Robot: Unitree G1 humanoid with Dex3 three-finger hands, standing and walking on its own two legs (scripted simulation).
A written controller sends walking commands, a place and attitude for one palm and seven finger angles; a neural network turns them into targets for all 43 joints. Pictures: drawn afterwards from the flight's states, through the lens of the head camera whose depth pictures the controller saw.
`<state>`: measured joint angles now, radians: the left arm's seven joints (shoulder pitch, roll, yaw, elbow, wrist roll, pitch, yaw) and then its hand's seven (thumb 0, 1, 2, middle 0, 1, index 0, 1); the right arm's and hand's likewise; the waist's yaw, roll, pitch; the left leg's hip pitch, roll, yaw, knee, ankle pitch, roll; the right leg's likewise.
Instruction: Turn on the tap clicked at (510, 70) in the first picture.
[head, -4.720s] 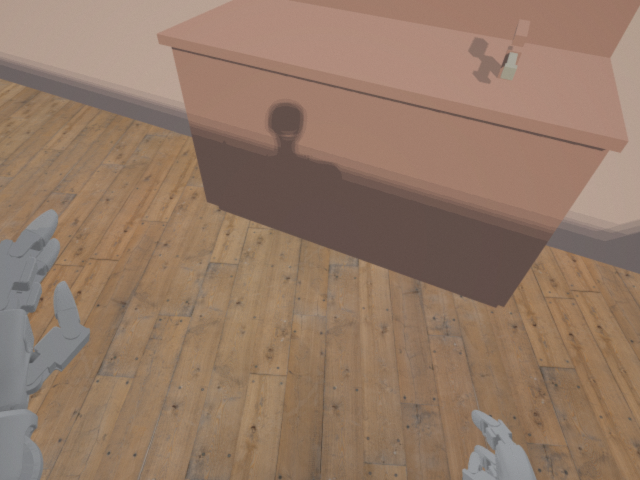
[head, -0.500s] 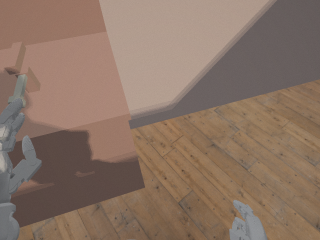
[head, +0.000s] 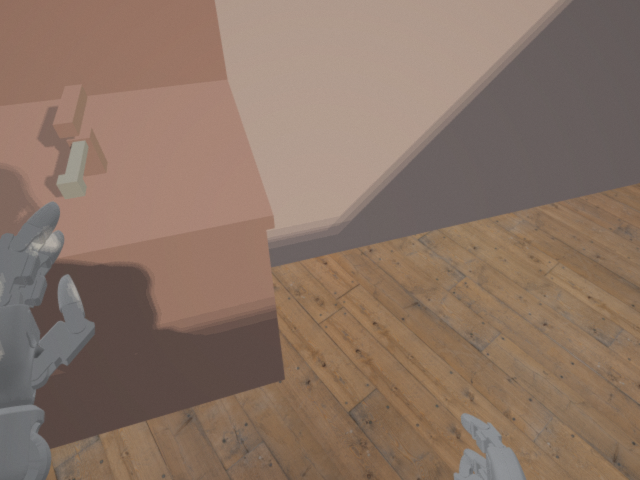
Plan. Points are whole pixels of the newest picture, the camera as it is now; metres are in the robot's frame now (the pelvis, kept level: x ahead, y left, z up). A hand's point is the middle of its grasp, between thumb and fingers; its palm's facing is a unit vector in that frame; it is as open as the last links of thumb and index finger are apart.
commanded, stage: come to a stop and stand still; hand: left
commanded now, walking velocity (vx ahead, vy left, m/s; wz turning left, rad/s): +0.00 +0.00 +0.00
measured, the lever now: (72, 185) +0.48 +0.41 +0.11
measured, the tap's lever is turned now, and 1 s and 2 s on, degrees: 0 0 0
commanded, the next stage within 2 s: look again from close up in 0.24 s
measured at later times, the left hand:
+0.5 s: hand (33, 289) +0.23 +0.29 +0.19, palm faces +0.45 -0.82 -0.37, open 7.4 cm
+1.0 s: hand (65, 263) +0.29 +0.30 +0.16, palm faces +0.40 -0.86 -0.33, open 7.4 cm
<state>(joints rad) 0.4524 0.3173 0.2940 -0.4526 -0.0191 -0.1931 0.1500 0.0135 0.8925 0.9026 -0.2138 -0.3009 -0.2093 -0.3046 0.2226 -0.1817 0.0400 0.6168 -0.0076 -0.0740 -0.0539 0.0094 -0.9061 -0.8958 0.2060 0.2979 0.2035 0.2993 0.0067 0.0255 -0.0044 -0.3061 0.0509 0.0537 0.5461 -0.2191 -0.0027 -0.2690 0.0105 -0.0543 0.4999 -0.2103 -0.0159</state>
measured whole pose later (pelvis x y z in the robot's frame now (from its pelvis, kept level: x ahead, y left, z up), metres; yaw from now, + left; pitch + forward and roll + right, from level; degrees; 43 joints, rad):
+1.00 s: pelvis +0.06 +0.05 +0.00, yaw +0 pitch +1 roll -1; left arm 0.37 0.34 0.35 -0.41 -0.03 -0.24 0.10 0.01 0.89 0.90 -0.21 -0.30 -0.21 -0.30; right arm 0.20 -0.18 0.04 0.58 -0.01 -0.13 -0.01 0.01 -0.91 -0.90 0.21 0.30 0.20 0.30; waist 0.03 -0.02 0.01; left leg -0.26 -0.05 0.03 0.57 -0.33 0.07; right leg -0.22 -0.03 0.01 0.51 -0.31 0.03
